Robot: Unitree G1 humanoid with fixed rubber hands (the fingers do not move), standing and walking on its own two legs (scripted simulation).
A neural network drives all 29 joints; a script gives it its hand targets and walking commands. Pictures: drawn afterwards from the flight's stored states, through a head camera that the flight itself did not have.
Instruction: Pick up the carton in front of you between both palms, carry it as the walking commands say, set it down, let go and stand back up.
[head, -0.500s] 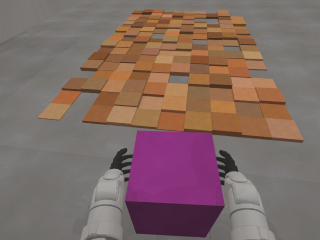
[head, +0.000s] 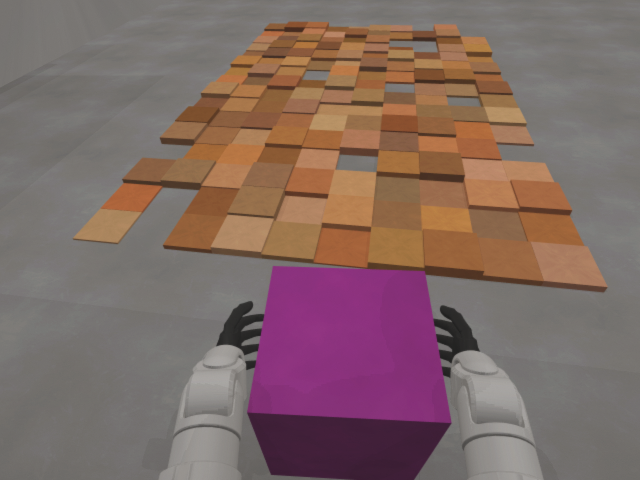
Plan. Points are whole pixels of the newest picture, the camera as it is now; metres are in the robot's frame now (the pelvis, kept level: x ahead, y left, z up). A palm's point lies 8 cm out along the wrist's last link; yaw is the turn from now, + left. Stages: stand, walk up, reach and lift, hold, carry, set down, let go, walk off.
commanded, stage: reach and lift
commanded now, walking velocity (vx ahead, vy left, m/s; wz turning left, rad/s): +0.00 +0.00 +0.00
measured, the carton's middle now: (344, 377) +0.30 +0.00 -0.05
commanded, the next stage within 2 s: hold in 0.28 s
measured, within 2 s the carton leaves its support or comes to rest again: neither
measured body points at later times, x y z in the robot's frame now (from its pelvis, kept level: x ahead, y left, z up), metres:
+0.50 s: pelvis +0.00 +0.00 +0.00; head -0.04 +0.00 +0.45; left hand +0.29 +0.15 +0.04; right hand +0.29 -0.15 +0.03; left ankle +0.01 +0.13 -0.74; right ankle +0.01 -0.13 -0.74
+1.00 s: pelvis -0.01 +0.00 +0.00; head -0.05 -0.01 +0.45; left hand +0.29 +0.15 +0.04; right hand +0.29 -0.15 +0.04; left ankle +0.01 +0.13 -0.74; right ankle +0.01 -0.13 -0.74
